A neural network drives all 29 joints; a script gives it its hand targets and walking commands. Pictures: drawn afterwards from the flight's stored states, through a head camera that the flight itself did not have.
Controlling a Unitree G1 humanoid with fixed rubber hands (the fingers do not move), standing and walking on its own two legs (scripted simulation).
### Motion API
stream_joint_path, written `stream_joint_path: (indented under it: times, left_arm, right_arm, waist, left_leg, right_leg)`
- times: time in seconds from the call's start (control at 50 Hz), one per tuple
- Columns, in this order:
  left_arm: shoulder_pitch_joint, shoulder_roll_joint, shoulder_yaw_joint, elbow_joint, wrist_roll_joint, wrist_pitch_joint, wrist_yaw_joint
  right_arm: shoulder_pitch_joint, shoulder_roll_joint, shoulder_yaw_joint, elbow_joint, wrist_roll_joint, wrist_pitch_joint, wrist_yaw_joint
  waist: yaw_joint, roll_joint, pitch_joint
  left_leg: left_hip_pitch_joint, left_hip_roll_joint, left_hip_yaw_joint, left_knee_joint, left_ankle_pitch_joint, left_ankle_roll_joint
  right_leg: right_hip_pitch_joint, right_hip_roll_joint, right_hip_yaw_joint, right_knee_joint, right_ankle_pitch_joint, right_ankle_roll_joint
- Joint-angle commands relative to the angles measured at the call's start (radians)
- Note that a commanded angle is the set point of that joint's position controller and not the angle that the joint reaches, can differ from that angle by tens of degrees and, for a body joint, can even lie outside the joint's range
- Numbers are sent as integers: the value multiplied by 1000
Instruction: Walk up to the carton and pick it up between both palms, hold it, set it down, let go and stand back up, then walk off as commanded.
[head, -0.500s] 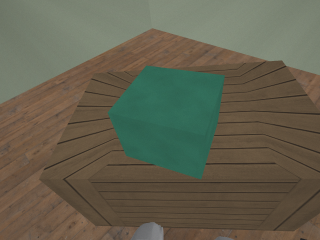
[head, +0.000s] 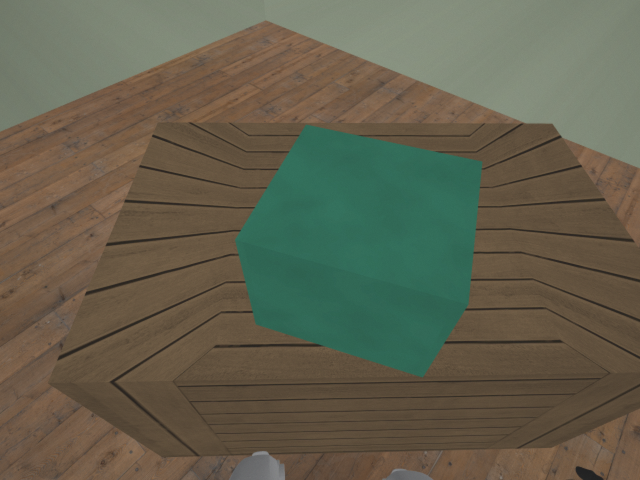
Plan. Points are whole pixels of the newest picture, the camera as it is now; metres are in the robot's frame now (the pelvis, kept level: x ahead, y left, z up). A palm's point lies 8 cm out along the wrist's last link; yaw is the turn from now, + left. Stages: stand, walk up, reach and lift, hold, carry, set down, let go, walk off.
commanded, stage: walk up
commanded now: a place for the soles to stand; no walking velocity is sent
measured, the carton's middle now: (362, 247) +0.47 -0.03 -0.02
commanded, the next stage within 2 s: none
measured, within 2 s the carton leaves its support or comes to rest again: neither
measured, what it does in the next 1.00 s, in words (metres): stands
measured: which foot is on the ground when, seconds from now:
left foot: down 0.00-1.00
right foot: down 0.00-1.00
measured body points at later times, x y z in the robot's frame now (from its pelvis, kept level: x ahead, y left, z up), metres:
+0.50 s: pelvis -0.01 +0.00 +0.03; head +0.01 -0.01 +0.48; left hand +0.13 +0.31 -0.09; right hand +0.08 -0.33 -0.09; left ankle +0.06 +0.13 -0.69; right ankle +0.02 -0.14 -0.69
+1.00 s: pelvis +0.01 -0.04 +0.02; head +0.04 -0.03 +0.47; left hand +0.14 +0.27 -0.11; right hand +0.06 -0.38 -0.09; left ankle +0.03 +0.09 -0.69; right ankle +0.01 -0.14 -0.69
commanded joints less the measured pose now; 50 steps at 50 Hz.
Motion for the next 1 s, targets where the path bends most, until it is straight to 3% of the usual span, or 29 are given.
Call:
stream_joint_path:
  times: [0.0, 0.04, 0.08, 0.1, 0.14, 0.24, 0.36, 0.4, 0.42, 0.5, 0.52, 0.54, 0.56, 0.58, 0.62, 0.66, 0.68, 0.7, 0.72, 0.74, 0.78, 0.8, 0.82, 0.88, 0.9, 0.92, 0.94, 0.96, 0.98]
  left_arm:
    - [16, 211, 38, -18, -14, -4, 10]
    - [23, 239, 54, -9, -3, -3, 9]
    - [-28, 255, 45, -23, 3, -7, 8]
    - [-61, 253, 40, -24, 1, -3, 6]
    - [-122, 230, 29, -24, 1, 0, 1]
    - [-131, 237, 40, 0, 12, -2, -9]
    - [-189, 191, 20, -8, 15, 4, -17]
    - [-159, 184, 29, -4, 8, 8, -17]
    - [-132, 181, 38, 1, 10, 9, -17]
    - [-164, 185, 34, -14, 13, 20, -33]
    - [-135, 207, 52, -39, 22, 36, -48]
    - [-129, 187, 56, -47, 24, 47, -46]
    - [-101, 169, 59, -38, 21, 55, -46]
    - [-78, 156, 60, -51, 21, 55, -43]
    - [-89, 160, 49, -77, 32, 52, -53]
    - [-27, 132, 47, -65, 23, 42, -56]
    - [-20, 155, 67, -65, 29, 31, -56]
    - [-3, 213, 79, -44, 24, 32, -49]
    - [-10, 282, 91, -57, 23, 33, -45]
    - [-7, 285, 93, -68, 25, 35, -47]
    - [-70, 292, 97, -109, 42, 51, -48]
    - [-117, 258, 83, -111, 44, 56, -40]
    - [-125, 249, 81, -126, 38, 56, -38]
    - [-170, 173, 37, -135, 0, 46, -29]
    - [-162, 108, 24, -133, -15, 40, -26]
    - [-129, 112, 32, -123, -12, 40, -25]
    - [-139, 136, 49, -104, -11, 45, -19]
    - [-108, 185, 51, -80, -4, 43, -20]
    - [-84, 162, 49, -67, -1, 27, -22]
  right_arm:
    - [-61, -272, -45, -52, 8, -28, -21]
    - [-118, -241, -40, -58, 13, -15, -19]
    - [-146, -207, -32, -50, 19, 2, -20]
    - [-109, -216, -31, -35, 11, -1, -14]
    - [-119, -242, -31, -13, 10, -4, -6]
    - [-142, -219, -24, -6, 16, 2, -1]
    - [-104, -237, -23, 36, -8, -3, 10]
    - [-108, -266, -26, 44, -8, -10, 9]
    - [-127, -265, -34, 28, -10, -4, 7]
    - [-119, -254, -31, 41, -10, -6, 9]
    - [-44, -306, -40, 57, -18, -17, -3]
    - [13, -347, -54, 72, -19, -21, -14]
    - [-16, -371, -56, 61, -23, -27, -18]
    - [-33, -368, -56, 44, -25, -28, -22]
    - [-16, -352, -60, 23, -28, -35, -27]
    - [-68, -329, -41, 6, -29, -28, -32]
    - [-27, -261, -24, 3, -23, -17, -27]
    - [-42, -249, -18, -12, -15, -15, -30]
    - [-104, -195, -8, -44, 5, -7, -35]
    - [-80, -217, -12, -36, -4, 5, -41]
    - [-30, -232, -11, -23, 1, 5, -43]
    - [-6, -240, -18, -6, -7, -4, -37]
    - [80, -227, -16, 16, 5, -16, -40]
    - [156, -222, -15, 44, -13, -36, -41]
    - [116, -272, -24, 24, -38, -46, -42]
    - [35, -326, -38, -5, -39, -44, -41]
    - [-2, -334, -40, -10, -35, -43, -41]
    - [-67, -370, -38, -19, -34, -38, -32]
    - [-108, -293, -7, -23, -30, -29, -29]
  waist:
    - [12, 196, -226]
    - [28, 124, -180]
    - [16, -5, -117]
    - [-9, 14, -154]
    - [-21, 86, -112]
    - [-9, -84, -156]
    - [-36, -55, -87]
    - [-4, 52, -142]
    - [5, -10, -118]
    - [-1, 22, -38]
    - [-7, 21, -72]
    - [-21, 113, -111]
    - [-20, 215, -162]
    - [-1, 103, -116]
    - [-1, 152, -106]
    - [36, 211, -137]
    - [50, 155, -181]
    - [42, 3, -170]
    - [66, -166, -155]
    - [56, -114, -176]
    - [63, -202, -118]
    - [22, -106, -85]
    - [16, -136, -115]
    - [-78, -67, -147]
    - [-47, 149, -170]
    - [-7, 234, -151]
    - [11, 164, -97]
    - [35, 171, -52]
    - [61, 196, -58]
  left_leg:
    - [224, 162, -187, -286, 382, 142]
    - [163, 117, -140, -241, 275, 102]
    - [132, 32, -42, -173, 147, 60]
    - [196, 22, -61, -213, 118, 63]
    - [229, 64, -98, -315, 41, 73]
    - [264, 14, -44, -268, 49, 54]
    - [249, 32, -72, -407, -59, 68]
    - [258, 99, -129, -467, -54, 87]
    - [204, 100, -122, -476, -125, 89]
    - [183, 63, -80, -518, -137, 52]
    - [267, 117, -169, -554, -131, 97]
    - [318, 203, -277, -611, -124, 151]
    - [329, 281, -319, -627, -63, 190]
    - [292, 353, -407, -640, 11, 267]
    - [331, 345, -325, -561, 210, 265]
    - [255, 233, -149, -418, 331, 196]
    - [168, 144, -67, -329, 334, 124]
    - [131, 42, 45, -175, 281, 65]
    - [9, -72, 53, -56, 49, 38]
    - [-41, -71, 16, -16, -247, 56]
    - [45, -48, -32, 24, -243, 63]
    - [63, -53, -33, -19, -218, 59]
    - [74, -50, -42, -84, -144, 63]
    - [358, -50, -61, -390, 152, 74]
    - [469, 67, -263, -519, 270, 99]
    - [437, 177, -499, -540, 272, 174]
    - [256, 234, -540, -558, 144, 244]
    - [151, 221, -478, -521, 115, 252]
    - [159, 158, -347, -445, 244, 190]
  right_leg:
    - [54, -54, 31, -110, 374, -57]
    - [83, -58, 73, -171, 447, -85]
    - [31, -116, 227, -278, 354, -146]
    - [-19, -139, 272, -313, 256, -156]
    - [-77, -85, 184, -304, 167, -118]
    - [-40, -105, 248, -416, 145, -128]
    - [-42, -84, 197, -425, 98, -103]
    - [16, -57, 120, -346, 150, -88]
    - [50, -50, 124, -359, 106, -99]
    - [12, -50, 156, -394, -2, -112]
    - [-37, -23, 95, -288, 89, -112]
    - [-50, 14, 16, -152, 139, -84]
    - [-63, -4, 11, -66, 6, -72]
    - [-76, -19, 33, -34, -44, -58]
    - [-116, -56, 50, -58, -49, -77]
    - [42, -52, 20, -284, 91, -90]
    - [184, -58, 63, -308, 212, -110]
    - [206, -110, 183, -427, 373, -127]
    - [245, -194, 366, -507, 419, -183]
    - [263, -265, 437, -535, 249, -222]
    - [121, -262, 407, -549, 33, -259]
    - [90, -241, 359, -503, 116, -257]
    - [189, -237, 315, -457, 246, -227]
    - [56, -210, 208, -327, 444, -167]
    - [0, -111, 96, -144, 455, -88]
    - [-79, -21, 22, -91, 223, -42]
    - [8, -18, 7, -103, -53, -36]
    - [123, -60, 44, -183, -63, -58]
    - [164, -59, 49, -296, 48, -67]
